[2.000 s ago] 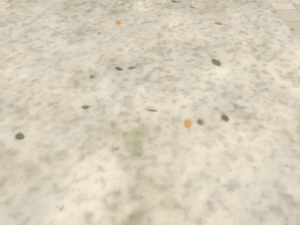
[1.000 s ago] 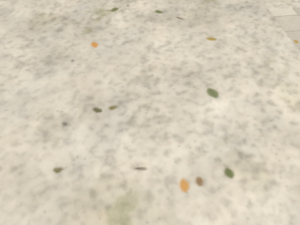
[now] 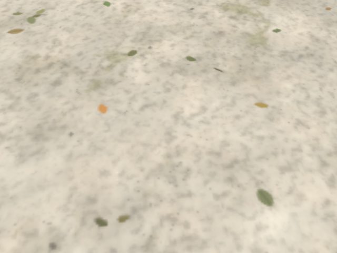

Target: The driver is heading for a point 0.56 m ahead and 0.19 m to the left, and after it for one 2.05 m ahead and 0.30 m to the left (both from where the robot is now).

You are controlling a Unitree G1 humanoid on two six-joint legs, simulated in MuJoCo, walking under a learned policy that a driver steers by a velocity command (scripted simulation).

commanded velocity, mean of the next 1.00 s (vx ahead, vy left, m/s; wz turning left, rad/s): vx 0.31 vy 0.00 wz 0.39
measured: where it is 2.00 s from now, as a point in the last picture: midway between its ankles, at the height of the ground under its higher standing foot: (102, 187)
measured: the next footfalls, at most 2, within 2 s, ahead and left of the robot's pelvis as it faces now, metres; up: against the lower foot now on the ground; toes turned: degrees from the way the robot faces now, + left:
right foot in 0.18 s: +0.25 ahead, -0.13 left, +0.00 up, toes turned +0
left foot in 0.58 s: +0.16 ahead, +0.11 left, +0.00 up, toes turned +15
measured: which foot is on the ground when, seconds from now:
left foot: down 0.00-0.22, up 0.24-0.56, down 0.58-1.00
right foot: up 0.00-0.16, down 0.18-0.58, up 0.60-1.00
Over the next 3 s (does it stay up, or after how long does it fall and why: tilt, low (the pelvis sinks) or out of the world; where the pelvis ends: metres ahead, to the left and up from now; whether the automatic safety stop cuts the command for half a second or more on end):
stays up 1.34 0.19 -0.02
